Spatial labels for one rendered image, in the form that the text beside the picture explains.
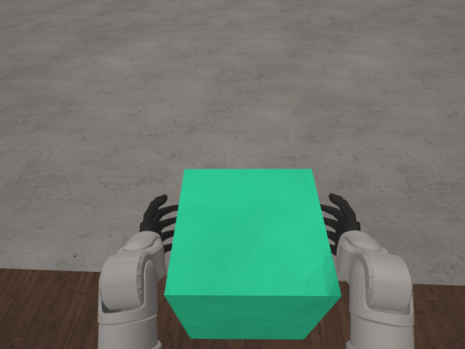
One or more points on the left robot hand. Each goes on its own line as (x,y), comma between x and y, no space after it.
(153,215)

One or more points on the left robot forearm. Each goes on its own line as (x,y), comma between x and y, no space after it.
(128,294)

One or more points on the right robot hand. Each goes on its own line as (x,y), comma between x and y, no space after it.
(345,216)

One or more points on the right robot forearm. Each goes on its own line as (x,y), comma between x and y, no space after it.
(380,294)

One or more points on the carton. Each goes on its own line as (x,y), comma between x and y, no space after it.
(250,257)

